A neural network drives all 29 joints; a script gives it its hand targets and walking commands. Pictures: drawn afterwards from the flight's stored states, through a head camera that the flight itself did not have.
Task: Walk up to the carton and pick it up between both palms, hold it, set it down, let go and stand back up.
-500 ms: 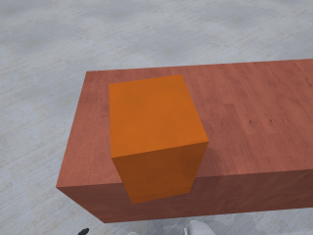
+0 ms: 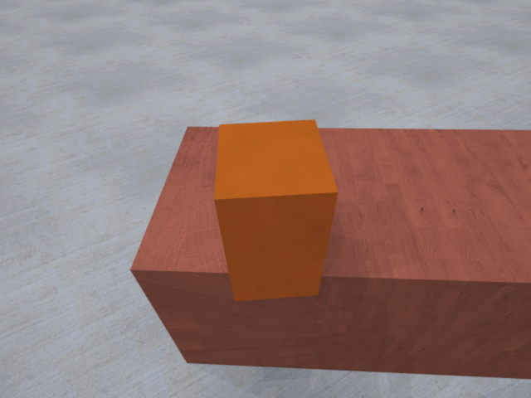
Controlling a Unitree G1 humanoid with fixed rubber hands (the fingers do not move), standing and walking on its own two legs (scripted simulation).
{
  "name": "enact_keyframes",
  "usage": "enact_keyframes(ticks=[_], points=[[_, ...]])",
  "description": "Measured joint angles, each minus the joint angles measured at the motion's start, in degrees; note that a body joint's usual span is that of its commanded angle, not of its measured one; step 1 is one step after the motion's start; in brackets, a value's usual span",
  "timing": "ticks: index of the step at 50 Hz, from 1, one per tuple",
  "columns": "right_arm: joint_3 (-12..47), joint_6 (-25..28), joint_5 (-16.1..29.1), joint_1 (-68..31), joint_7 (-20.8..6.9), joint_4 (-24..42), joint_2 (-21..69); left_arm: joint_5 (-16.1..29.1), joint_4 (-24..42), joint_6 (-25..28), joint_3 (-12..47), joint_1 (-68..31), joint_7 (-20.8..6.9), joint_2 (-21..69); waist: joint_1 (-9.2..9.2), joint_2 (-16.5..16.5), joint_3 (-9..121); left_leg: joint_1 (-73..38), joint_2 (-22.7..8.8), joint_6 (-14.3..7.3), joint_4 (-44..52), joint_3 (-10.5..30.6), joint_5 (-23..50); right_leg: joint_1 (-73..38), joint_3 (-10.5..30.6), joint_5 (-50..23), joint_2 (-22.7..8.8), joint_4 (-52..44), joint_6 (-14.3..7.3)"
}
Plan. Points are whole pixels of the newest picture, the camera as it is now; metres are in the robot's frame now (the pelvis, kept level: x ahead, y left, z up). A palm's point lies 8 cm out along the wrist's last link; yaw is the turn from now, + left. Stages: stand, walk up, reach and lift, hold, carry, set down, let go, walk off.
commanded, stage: walk up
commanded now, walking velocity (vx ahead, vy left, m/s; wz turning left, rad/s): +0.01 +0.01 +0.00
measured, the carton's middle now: (272, 216) +0.46 +0.02 +0.02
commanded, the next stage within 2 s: none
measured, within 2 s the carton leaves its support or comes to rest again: neither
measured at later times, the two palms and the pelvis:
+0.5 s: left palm out of the picture +0.02 +0.21 -0.14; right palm out of the picture +0.03 -0.24 -0.16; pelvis +0.04 -0.01 -0.01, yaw +1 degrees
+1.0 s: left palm out of the picture +0.13 +0.21 -0.14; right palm out of the picture +0.16 -0.22 -0.13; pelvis +0.12 +0.00 +0.01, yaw -1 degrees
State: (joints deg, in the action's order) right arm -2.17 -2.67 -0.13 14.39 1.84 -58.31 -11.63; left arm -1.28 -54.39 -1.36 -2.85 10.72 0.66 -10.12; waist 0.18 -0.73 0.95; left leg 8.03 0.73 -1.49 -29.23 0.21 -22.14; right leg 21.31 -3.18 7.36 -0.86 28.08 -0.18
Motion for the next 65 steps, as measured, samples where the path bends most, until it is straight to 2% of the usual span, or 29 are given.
enact_keyframes(ticks=[2, 9, 13, 16, 19, 21, 22, 24, 26, 28, 30, 34, 37, 38, 40, 42, 52, 65], points=[[0.81, 0.97, -0.05, 1.32, -0.26, -0.54, 1.64, 0.68, -1.51, -0.38, -0.56, 1.62, -0.19, -0.67, 0.49, 2.74, 0.58, -1.72, 1.18, -0.83, 2.83, -1.09, 2.26, -1.00, 1.67, 0.86, -0.68, -1.30, 0.36], [2.06, 2.72, -0.30, 3.70, -0.43, -1.52, 4.22, 0.44, -4.76, -0.92, -1.53, 5.86, -0.97, -1.13, 1.03, 4.32, -0.33, -4.09, 2.21, -1.31, 4.98, -2.44, 3.91, -2.78, 2.61, 0.98, -1.68, -2.28, 1.13], [1.66, 2.73, -0.04, 4.64, -0.39, -1.45, 3.82, 0.11, -6.41, -0.76, -1.24, 8.79, -0.97, -0.48, 0.88, 3.65, -0.02, -4.55, 2.86, -1.59, 4.23, -3.32, 2.88, -2.44, 1.87, 4.65, -2.64, 2.75, 2.36], [1.38, 2.54, -0.24, 5.08, -0.42, -1.60, 3.29, -0.23, -7.21, -0.33, -1.04, 10.11, -0.66, 0.26, 0.64, 2.39, 0.10, -4.54, 2.79, -1.42, 2.82, -3.10, 1.48, -3.21, 1.28, 4.04, -2.57, 3.85, 1.60], [0.73, 2.50, -0.60, 5.84, -1.22, -1.03, 2.52, -0.39, -6.91, 0.37, -1.06, 11.60, -0.74, 0.93, 0.19, 0.58, 0.76, -4.45, 1.89, -1.05, 1.00, -2.42, -0.72, -2.83, -0.77, 11.89, -2.54, 8.12, 2.26], [0.40, 2.92, -0.56, 6.20, -1.52, -1.20, 2.01, -0.47, -6.63, 0.98, -1.11, 12.20, -0.67, 1.09, -0.44, -0.16, 1.09, -4.85, 1.40, -0.47, 0.40, -1.83, -1.96, -3.36, -2.11, 12.12, -2.72, 8.92, 2.55], [0.24, 3.17, -0.63, 6.37, -1.54, -1.44, 1.75, -0.34, -6.43, 1.43, -1.04, 12.17, -0.58, 1.26, -0.71, -0.65, 1.02, -5.11, 1.00, -0.03, 0.02, -1.36, -2.63, -3.98, -2.94, 10.18, -2.65, 8.47, 2.39], [0.03, 3.47, -0.57, 6.55, -1.46, -2.22, 1.07, -0.16, -6.24, 2.73, -0.72, 11.36, -0.32, 2.10, -0.68, -2.70, 0.49, -5.22, -0.88, 0.97, -1.55, 0.11, -4.42, -5.75, -4.99, 10.30, -1.11, 7.40, -0.03], [0.05, 3.70, -0.08, 6.18, -1.29, -2.61, 1.11, -0.19, -5.61, 4.21, -0.33, 10.31, -0.05, 2.67, 0.07, -3.08, -0.10, -1.84, -1.82, 0.93, -8.29, 0.15, -4.14, -6.31, -6.38, 12.11, -0.58, 7.20, -1.73], [0.01, 3.53, 0.26, 4.27, -0.79, -2.69, 0.87, -0.49, -5.07, 4.96, 0.29, 9.34, 0.51, 3.38, 1.84, -2.34, -1.81, 2.53, -0.99, 1.16, -17.13, -0.25, -5.38, -6.93, -6.05, 12.42, -0.86, 6.65, -2.00], [0.00, 3.20, 0.66, 1.50, -0.60, -2.30, 0.08, -0.49, -5.31, 5.43, 1.34, 9.07, 1.12, 4.56, 2.43, -2.48, -3.36, 5.92, -0.78, 0.74, -21.08, -0.42, -6.80, -8.41, -5.85, 11.68, -0.73, 4.24, -1.97], [0.71, 2.42, 0.57, -4.14, -0.36, -0.44, 0.65, -0.85, -5.93, 4.74, 2.55, 9.10, 1.59, 6.14, 1.92, -2.00, -5.44, 8.18, -2.45, 0.68, -12.63, -1.64, -4.76, -10.33, -5.54, 10.23, 0.15, 0.26, -1.94], [1.27, 2.82, 0.42, -6.61, -0.15, -0.10, 1.47, -0.47, -6.85, 3.92, 2.63, 8.24, 1.77, 6.23, 1.38, -1.77, -6.92, 6.52, -3.32, 0.73, -1.99, -2.32, 6.81, -11.50, -5.70, 10.96, 1.04, 0.38, -1.70], [1.46, 3.04, 0.24, -6.96, -0.09, -0.53, 2.17, -0.16, -7.27, 3.55, 2.45, 7.76, 1.75, 5.68, 1.55, -0.60, -7.24, 5.64, -2.93, 0.92, -1.56, -2.90, 7.31, -11.93, -5.21, 11.56, 0.55, 0.89, -1.51], [1.99, 3.29, -0.07, -6.45, -0.25, -1.25, 3.29, 0.24, -7.72, 2.88, 1.93, 7.24, 1.73, 4.63, 1.70, 1.24, -6.42, 4.17, -2.29, 1.16, -0.73, -3.51, 5.77, -13.31, -4.65, 11.04, -0.06, -0.30, -1.05], [2.16, 3.28, -0.38, -5.64, -0.30, -1.98, 3.82, 0.29, -8.22, 2.53, 1.51, 6.62, 1.67, 4.14, 1.74, 1.77, -5.40, 2.81, -2.22, 1.15, 0.25, -3.71, 4.83, -14.98, -4.42, 11.20, 0.04, -2.16, -0.78], [1.61, 4.37, -0.35, -1.84, 0.81, -5.05, 3.75, 0.14, -10.10, 1.89, 0.55, 2.88, 1.82, 2.24, -0.06, 1.58, -3.50, -1.73, -1.09, 0.05, 3.42, -5.22, 3.55, -19.21, -3.06, 11.88, -0.91, -5.62, 0.81], [1.89, 4.47, -0.36, 4.50, 1.17, -8.01, 4.59, 0.55, -11.90, 1.02, 1.26, 2.07, 2.07, 2.36, -0.59, 1.35, -3.28, -4.13, 0.55, -1.03, 3.96, -5.67, 2.07, -21.06, -2.80, 13.81, -2.66, -4.91, 2.23]])
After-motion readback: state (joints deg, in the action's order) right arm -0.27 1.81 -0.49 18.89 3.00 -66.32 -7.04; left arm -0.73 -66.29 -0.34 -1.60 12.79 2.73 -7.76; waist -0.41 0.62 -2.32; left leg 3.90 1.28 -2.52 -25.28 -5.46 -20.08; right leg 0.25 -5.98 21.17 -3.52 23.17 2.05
